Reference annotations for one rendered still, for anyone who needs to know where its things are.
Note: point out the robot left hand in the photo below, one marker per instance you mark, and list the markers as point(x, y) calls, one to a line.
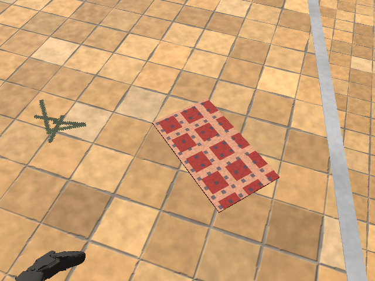
point(50, 264)

